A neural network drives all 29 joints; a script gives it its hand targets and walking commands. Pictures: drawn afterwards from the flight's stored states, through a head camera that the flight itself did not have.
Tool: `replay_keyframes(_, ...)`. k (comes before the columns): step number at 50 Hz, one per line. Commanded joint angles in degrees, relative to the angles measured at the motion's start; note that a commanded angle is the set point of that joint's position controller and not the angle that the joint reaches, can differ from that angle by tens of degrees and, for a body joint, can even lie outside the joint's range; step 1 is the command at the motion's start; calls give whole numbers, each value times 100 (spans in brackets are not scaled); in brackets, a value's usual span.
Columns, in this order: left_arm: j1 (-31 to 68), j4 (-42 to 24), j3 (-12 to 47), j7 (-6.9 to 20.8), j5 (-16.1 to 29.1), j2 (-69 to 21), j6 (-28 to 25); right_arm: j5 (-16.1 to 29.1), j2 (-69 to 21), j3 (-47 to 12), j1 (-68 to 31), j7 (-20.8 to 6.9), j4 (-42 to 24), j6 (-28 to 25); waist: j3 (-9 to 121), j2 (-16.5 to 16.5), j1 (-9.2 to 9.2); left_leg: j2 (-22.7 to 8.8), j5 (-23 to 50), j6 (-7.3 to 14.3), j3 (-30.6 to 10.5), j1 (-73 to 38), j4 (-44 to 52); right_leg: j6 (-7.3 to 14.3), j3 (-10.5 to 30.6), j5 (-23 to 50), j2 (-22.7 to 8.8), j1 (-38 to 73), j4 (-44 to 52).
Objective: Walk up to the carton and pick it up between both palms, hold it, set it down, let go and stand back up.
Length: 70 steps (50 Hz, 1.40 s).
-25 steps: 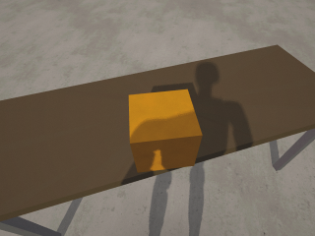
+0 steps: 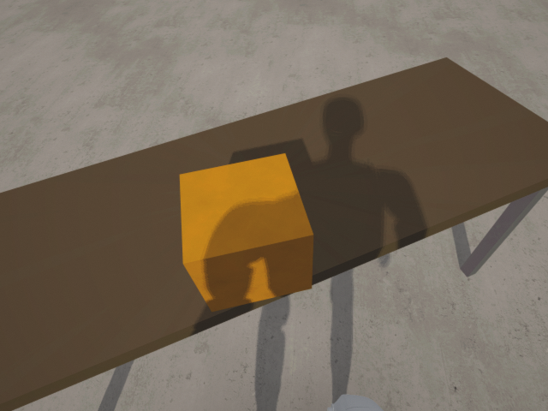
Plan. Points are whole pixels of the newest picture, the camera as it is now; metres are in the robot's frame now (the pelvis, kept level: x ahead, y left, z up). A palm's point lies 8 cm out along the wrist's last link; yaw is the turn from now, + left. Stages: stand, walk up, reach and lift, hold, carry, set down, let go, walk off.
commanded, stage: walk up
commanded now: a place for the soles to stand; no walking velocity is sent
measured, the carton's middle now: (248, 233) +0.40 +0.08 -0.03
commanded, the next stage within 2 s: none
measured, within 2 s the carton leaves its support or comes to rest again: neither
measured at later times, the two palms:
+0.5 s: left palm out of the picture +0.08 +0.23 -0.12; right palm out of the picture +0.11 -0.25 -0.11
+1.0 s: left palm out of the picture +0.01 +0.25 -0.14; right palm (453, 402) +0.15 -0.23 -0.11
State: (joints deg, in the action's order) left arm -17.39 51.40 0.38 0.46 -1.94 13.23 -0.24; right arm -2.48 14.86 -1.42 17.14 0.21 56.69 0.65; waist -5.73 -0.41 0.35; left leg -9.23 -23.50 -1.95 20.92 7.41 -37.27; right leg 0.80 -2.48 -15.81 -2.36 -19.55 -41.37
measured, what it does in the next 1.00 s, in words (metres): steps on the spot, turning left: left foot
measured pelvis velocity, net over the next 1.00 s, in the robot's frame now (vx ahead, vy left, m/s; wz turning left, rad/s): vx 0.01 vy -0.01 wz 0.31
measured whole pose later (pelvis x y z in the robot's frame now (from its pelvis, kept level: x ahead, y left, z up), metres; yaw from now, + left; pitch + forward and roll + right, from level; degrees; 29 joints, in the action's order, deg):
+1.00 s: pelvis +0.01 -0.01 +0.00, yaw +18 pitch -3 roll -2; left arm -10.5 52.2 1.5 -0.3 -0.8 15.2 3.5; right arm -0.2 13.2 -0.2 16.2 0.8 47.1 -0.4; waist -5.6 0.4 0.0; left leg 3.3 -18.7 0.8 -7.7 21.0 -42.9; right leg 2.5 -20.1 -21.9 -5.6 -13.6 -39.2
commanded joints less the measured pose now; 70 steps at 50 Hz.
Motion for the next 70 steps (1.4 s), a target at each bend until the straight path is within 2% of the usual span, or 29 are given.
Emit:
replay_keyframes(1,-998,-60,-271,-141,243,1192,-106,153,483,-33,123,-114,-495,85,-28,1216,-379,617,-1591,224,-1313,1356,-929,812,3113,-56,-1255,579,2831)
replay_keyframes(3,-703,-106,-288,-296,170,1124,-55,166,442,-25,283,-60,-397,170,-83,870,-249,459,-1639,286,-1946,2031,-1558,1065,2859,-66,-1643,1124,2846)
replay_keyframes(5,-202,-248,-189,-364,66,859,-76,157,496,36,430,56,-275,56,119,736,-150,288,-1228,269,-2216,1943,-1443,1215,2338,1188,-1744,1181,2548)
replay_keyframes(7,79,-306,-172,-322,-6,724,-116,87,371,83,573,98,-221,-46,404,747,-64,308,-708,252,-2120,1345,-1250,1165,1588,2299,-1622,968,2234)
replay_keyframes(10,521,-375,-193,-304,15,801,-65,125,236,195,620,98,-320,-84,552,634,115,524,238,294,-1940,642,-414,950,888,2554,-1458,548,1707)
replay_keyframes(12,873,-460,-156,-274,88,828,22,124,249,248,660,81,-420,-136,477,489,238,522,1529,409,-1934,109,550,639,427,1536,-1230,-3,1417)
replay_keyframes(13,839,-490,-106,-243,78,733,46,88,490,321,534,74,-541,-169,391,-14,195,294,2063,550,-2367,56,789,376,300,965,-1076,-216,1179)
replay_keyframes(14,623,-436,-63,-228,142,583,92,176,693,374,345,65,-572,-178,300,-279,-12,-154,1966,812,-3073,560,1042,79,-19,-90,-449,-10,952)
replay_keyframes(16,567,-442,-33,-240,47,483,156,283,842,429,258,37,-594,-161,118,-781,-6,-522,1354,1212,-3921,1589,1675,-37,24,-734,-13,694,565)
replay_keyframes(18,561,-373,-22,-198,15,501,77,300,789,375,70,49,-630,-165,173,-714,-66,-306,1567,968,-3592,1676,1550,55,154,-234,-171,1050,1098)
replay_keyframes(21,499,-243,-104,-203,101,814,-36,271,448,267,110,18,-659,-183,549,36,-68,503,1434,459,-2669,1507,510,304,628,131,-955,1280,1941)
replay_keyframes(24,817,-230,-110,-227,126,932,11,200,389,248,138,48,-659,-180,441,-18,102,671,1322,382,-2354,1169,290,558,524,692,-1410,935,2138)
replay_keyframes(29,1068,-295,-67,-170,99,771,137,216,543,307,220,63,-794,-255,635,340,71,571,2345,556,-2628,1155,198,428,-312,484,-925,1065,1693)
replay_keyframes(33,1135,-340,-38,-136,71,767,228,254,730,349,117,94,-936,-223,422,-253,60,478,2247,739,-3259,1475,449,373,-362,-294,-715,965,1356)
replay_keyframes(37,968,-375,-9,-108,71,754,227,290,864,371,27,112,-1086,-211,490,-499,-9,360,1563,832,-3853,1805,835,298,-360,-742,-535,1138,1183)
replay_keyframes(39,948,-434,-34,-105,80,799,212,294,905,389,49,108,-1126,-210,588,-294,-23,451,1417,789,-3908,1922,816,320,-301,-816,-577,1325,1217)
replay_keyframes(45,875,-358,-106,-121,113,1070,208,214,646,313,148,107,-1279,-216,444,41,26,964,1403,483,-2880,1797,-248,718,-104,-716,-1519,1026,1921)
replay_keyframes(48,1061,-413,-92,-115,113,1092,248,218,651,340,266,88,-1379,-218,364,161,150,962,1258,549,-2822,1591,-207,701,-387,-753,-1600,725,1878)
replay_keyframes(50,1164,-437,-78,-74,113,1006,306,241,838,393,401,95,-1401,-226,314,115,180,825,1544,687,-3312,1655,156,510,-616,-987,-1137,722,1456)
replay_keyframes(52,917,-471,-40,-34,97,904,349,287,1068,452,365,120,-1416,-237,310,-500,83,499,1551,930,-4375,1906,836,270,-756,-1017,-545,908,648)
replay_keyframes(53,734,-467,-35,-14,94,823,360,311,1143,485,338,146,-1448,-219,398,-877,-2,322,1184,1111,-5040,2092,1279,172,-655,-1242,-235,1007,387)
replay_keyframes(54,622,-494,2,-7,95,759,351,315,1152,472,258,167,-1476,-190,279,-748,-33,191,888,1203,-5466,2098,1498,91,-463,-1354,-121,897,352)
replay_keyframes(55,507,-492,6,-20,121,690,296,318,1146,460,130,190,-1534,-176,328,-959,-107,146,802,1242,-5560,2119,1597,84,-260,-1277,-106,878,513)
replay_keyframes(57,285,-471,36,-60,88,716,171,304,920,341,-83,187,-1543,-137,555,-906,-237,450,581,913,-4967,2178,1354,169,-17,-803,-298,1325,1189)
replay_keyframes(59,219,-361,-51,-125,110,1073,88,246,533,210,-113,137,-1544,-145,555,-75,-252,1189,801,394,-3688,2327,213,510,532,-904,-1156,1527,2109)
replay_keyframes(60,276,-300,-107,-170,111,1221,83,204,479,211,24,137,-1467,-160,516,33,-158,1325,532,275,-3239,2190,-340,772,827,-610,-1743,1441,2387)
replay_keyframes(62,561,-303,-67,-180,104,1171,89,138,428,204,196,146,-1407,-191,350,181,15,1147,387,305,-2924,1902,-466,993,578,470,-2145,1091,2348)
replay_keyframes(65,755,-331,-6,-90,135,1025,122,182,486,208,248,96,-1347,-222,445,246,93,939,1923,488,-3033,1269,16,569,-438,701,-1407,800,1889)
replay_keyframes(70,687,-337,9,-45,143,954,275,254,753,250,231,128,-1212,-189,345,120,22,879,2184,689,-3558,1671,152,456,-487,-140,-951,1125,1586)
